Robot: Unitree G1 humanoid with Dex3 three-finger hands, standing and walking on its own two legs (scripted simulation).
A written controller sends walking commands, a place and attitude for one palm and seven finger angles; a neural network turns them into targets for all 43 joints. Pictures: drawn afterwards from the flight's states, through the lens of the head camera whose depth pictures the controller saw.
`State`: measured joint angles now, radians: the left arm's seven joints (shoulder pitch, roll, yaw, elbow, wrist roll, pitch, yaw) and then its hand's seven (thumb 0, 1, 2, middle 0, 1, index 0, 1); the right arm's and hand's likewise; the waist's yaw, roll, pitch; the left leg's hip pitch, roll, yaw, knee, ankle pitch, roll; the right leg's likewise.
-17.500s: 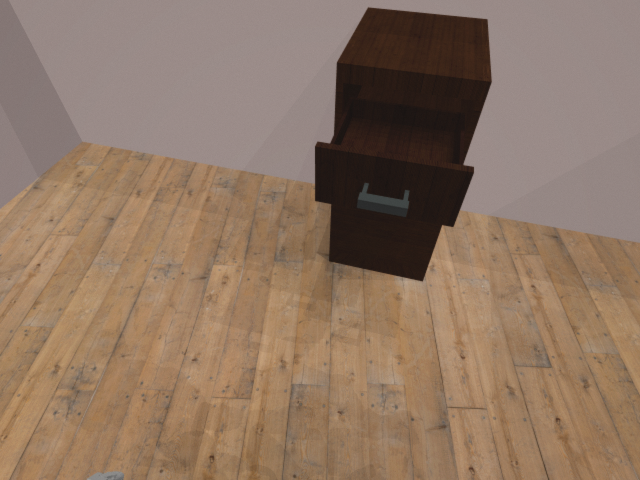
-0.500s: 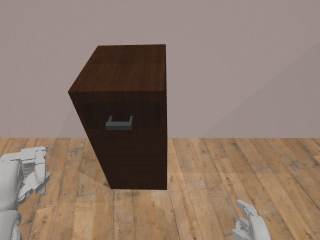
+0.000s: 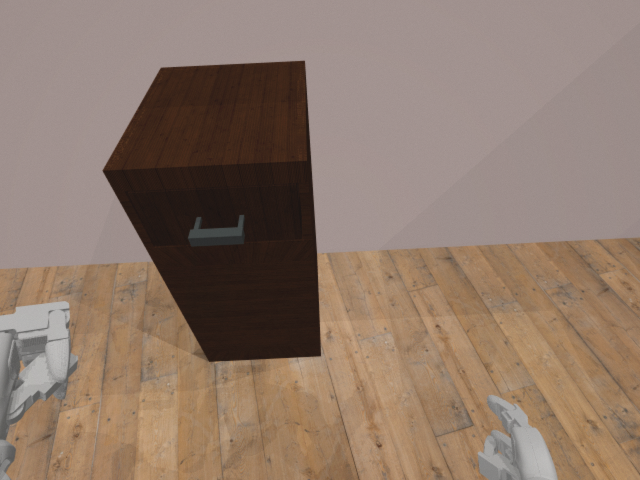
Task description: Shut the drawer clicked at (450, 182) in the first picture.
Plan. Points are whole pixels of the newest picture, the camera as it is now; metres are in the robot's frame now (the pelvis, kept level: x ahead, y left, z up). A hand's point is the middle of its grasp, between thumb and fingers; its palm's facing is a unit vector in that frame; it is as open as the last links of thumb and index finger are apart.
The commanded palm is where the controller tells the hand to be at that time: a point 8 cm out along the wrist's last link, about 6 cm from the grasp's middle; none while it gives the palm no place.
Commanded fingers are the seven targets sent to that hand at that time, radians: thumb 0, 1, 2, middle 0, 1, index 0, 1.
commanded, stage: step back with the hand held close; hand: left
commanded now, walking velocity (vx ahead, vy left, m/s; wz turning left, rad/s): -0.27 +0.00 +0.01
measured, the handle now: (218, 228) +0.60 +0.26 -0.10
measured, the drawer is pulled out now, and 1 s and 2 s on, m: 0.00 0.00 0.00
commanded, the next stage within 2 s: stop stepping back and stand still in 1.02 s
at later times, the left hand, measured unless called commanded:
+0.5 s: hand out of the picture +0.11 +0.27 +0.15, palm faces +0.35 -0.79 -0.51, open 3.3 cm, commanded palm +0.05 +0.31 +0.17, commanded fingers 0.00 0.90 0.90 -1.40 -1.60 -1.40 -1.60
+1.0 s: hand out of the picture +0.04 +0.26 +0.17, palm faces +0.36 -0.82 -0.45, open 3.3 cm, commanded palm -0.02 +0.30 +0.17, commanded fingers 0.00 0.90 0.90 -1.40 -1.60 -1.40 -1.60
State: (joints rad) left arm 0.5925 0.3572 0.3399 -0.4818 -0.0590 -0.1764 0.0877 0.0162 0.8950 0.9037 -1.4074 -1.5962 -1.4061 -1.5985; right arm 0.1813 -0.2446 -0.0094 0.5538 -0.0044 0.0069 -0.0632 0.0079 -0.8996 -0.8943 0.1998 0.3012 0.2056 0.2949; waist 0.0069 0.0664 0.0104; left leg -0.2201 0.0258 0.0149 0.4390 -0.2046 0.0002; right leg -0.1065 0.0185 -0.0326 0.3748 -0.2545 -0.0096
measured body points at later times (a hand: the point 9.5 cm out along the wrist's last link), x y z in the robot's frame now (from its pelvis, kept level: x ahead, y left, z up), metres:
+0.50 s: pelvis -0.07 +0.02 -0.01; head -0.05 +0.03 +0.44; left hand +0.09 +0.31 +0.18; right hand +0.11 -0.21 -0.09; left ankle +0.02 +0.12 -0.74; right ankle -0.04 -0.11 -0.74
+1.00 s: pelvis -0.15 +0.01 -0.01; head -0.12 +0.05 +0.44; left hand +0.02 +0.30 +0.19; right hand +0.03 -0.20 -0.08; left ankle -0.04 +0.12 -0.74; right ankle -0.26 -0.12 -0.72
